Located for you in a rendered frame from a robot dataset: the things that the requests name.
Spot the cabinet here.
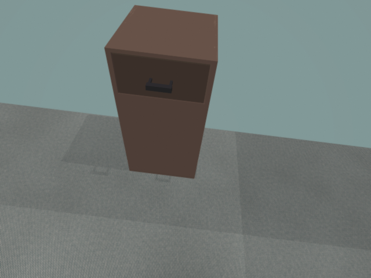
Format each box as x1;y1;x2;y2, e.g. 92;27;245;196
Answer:
104;5;218;179

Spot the drawer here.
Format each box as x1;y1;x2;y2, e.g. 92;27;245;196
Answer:
112;53;210;103

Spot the handle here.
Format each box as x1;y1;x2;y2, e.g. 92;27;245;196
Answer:
146;78;173;93

